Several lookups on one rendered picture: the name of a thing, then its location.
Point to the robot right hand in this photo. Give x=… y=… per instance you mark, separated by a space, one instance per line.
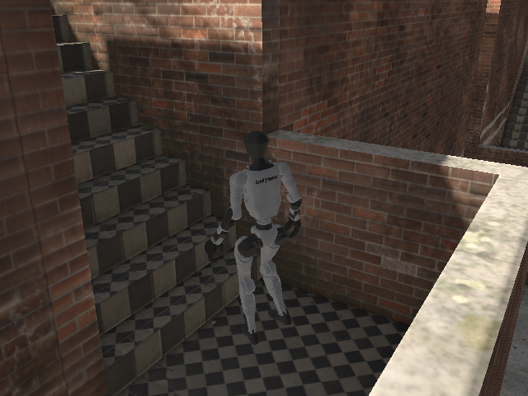
x=289 y=224

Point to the left robot upper arm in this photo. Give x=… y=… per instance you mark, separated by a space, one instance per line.
x=236 y=182

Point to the right robot upper arm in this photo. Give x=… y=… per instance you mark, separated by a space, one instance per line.
x=289 y=182

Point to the robot left shin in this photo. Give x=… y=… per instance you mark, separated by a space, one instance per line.
x=249 y=305

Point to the robot left hand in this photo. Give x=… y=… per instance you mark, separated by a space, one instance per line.
x=211 y=248

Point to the right robot forearm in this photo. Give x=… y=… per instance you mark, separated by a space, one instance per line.
x=295 y=210

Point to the robot right foot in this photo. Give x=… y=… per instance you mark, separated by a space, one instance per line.
x=285 y=319

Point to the left robot forearm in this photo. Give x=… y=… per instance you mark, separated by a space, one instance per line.
x=223 y=229

